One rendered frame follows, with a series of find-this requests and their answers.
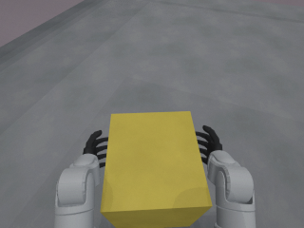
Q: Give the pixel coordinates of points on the robot right forearm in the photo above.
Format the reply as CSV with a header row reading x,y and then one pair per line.
x,y
235,193

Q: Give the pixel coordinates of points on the right robot hand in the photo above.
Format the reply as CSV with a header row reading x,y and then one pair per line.
x,y
212,143

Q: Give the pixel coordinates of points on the left robot hand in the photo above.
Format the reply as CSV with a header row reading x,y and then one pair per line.
x,y
90,146

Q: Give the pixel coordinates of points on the carton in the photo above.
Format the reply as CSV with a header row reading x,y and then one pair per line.
x,y
153,175

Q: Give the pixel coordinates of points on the robot left forearm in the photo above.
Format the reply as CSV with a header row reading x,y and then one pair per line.
x,y
75,193

